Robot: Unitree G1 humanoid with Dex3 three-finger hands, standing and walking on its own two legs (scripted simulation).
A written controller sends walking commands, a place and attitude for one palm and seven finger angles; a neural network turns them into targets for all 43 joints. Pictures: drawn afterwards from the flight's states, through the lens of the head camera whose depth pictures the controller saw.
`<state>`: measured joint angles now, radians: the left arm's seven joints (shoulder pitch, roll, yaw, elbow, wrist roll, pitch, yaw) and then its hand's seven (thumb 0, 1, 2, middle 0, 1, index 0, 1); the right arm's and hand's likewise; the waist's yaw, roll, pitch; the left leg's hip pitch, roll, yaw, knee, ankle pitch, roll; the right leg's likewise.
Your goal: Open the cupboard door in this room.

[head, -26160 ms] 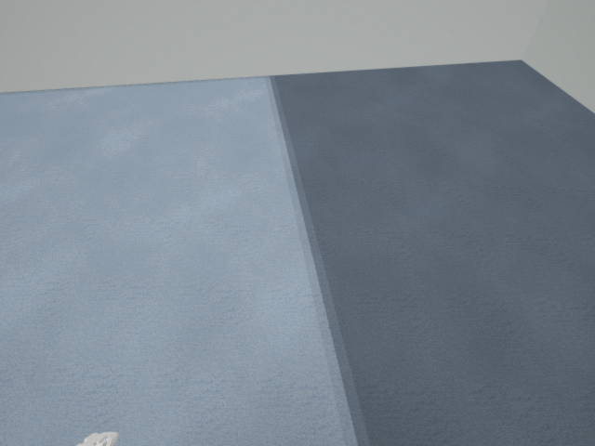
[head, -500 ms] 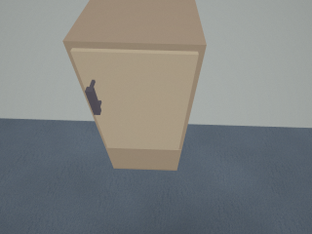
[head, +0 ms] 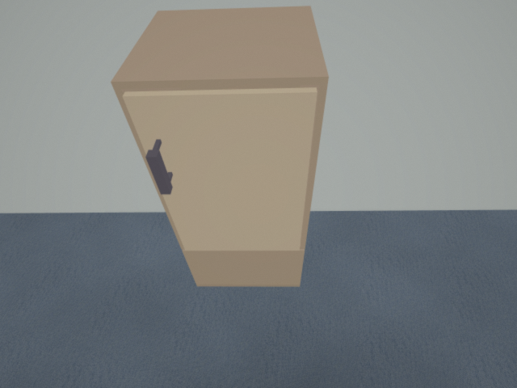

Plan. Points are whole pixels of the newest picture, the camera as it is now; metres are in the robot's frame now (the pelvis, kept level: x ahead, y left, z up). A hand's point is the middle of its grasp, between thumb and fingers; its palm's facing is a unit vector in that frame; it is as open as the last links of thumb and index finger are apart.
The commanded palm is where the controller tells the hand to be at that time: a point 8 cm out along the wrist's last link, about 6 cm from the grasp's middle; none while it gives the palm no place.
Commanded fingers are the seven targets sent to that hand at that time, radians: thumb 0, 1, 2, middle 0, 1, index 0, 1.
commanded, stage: look again from close up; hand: left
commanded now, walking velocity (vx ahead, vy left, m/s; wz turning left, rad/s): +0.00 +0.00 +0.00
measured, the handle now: (162, 166) +0.58 +0.27 -0.02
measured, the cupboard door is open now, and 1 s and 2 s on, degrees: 0 0 0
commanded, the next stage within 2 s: shuffle to correct the standing spot in 0.48 s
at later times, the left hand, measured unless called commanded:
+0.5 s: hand out of the picture +0.01 +0.15 -0.17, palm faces +0.03 -0.98 -0.21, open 7.3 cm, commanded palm none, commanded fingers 0.00 0.90 0.90 -0.20 -0.30 -0.20 -0.30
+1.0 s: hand out of the picture +0.03 +0.19 -0.18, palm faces +0.07 -0.98 -0.20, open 7.4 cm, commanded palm none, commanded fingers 0.00 0.90 0.90 -0.20 -0.30 -0.20 -0.30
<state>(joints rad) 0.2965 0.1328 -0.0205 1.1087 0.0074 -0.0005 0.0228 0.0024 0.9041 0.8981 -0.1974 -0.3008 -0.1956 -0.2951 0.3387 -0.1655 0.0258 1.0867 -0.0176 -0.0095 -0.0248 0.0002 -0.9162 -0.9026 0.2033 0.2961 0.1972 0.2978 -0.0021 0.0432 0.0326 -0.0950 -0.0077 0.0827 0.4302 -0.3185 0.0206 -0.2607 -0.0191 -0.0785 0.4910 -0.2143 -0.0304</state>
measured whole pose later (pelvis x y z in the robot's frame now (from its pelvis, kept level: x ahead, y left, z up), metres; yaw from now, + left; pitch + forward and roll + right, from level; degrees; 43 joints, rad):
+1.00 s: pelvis +0.03 +0.01 -0.01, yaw +1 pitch +0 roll +1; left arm 0.28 0.15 0.04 1.07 0.03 0.03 0.02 0.00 0.91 0.90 -0.20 -0.30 -0.20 -0.30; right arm 0.39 -0.14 0.00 1.08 -0.03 -0.02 -0.03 0.00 -0.91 -0.90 0.20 0.30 0.20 0.30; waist 0.01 -0.01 0.03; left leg -0.12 -0.03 0.10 0.50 -0.39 0.05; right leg -0.34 -0.04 -0.08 0.75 -0.47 -0.05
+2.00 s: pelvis -0.02 +0.02 +0.00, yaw +3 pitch -3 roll +0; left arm 0.24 0.28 0.01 1.02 0.02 0.01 0.02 0.00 0.90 0.90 -0.20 -0.30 -0.20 -0.30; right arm 0.23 -0.29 -0.01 1.00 -0.03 0.00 -0.01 0.00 -0.91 -0.90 0.21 0.30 0.20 0.30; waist 0.00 0.01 0.01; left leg -0.12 -0.04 0.08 0.45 -0.29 0.06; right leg -0.26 -0.03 -0.08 0.45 -0.14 -0.02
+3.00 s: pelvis +0.01 +0.02 -0.02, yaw +5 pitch +7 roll +1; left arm 0.34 0.20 0.20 0.25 -0.22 -0.36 -0.15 0.01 0.82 0.86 -0.20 -0.36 -0.20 -0.35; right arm 0.27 -0.22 -0.02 0.72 0.00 -0.27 0.00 0.01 -0.91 -0.90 0.21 0.30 0.20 0.30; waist -0.01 -0.02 -0.10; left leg -0.39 -0.06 0.06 0.69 -0.42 0.05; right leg -0.54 -0.04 -0.07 0.73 -0.31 -0.02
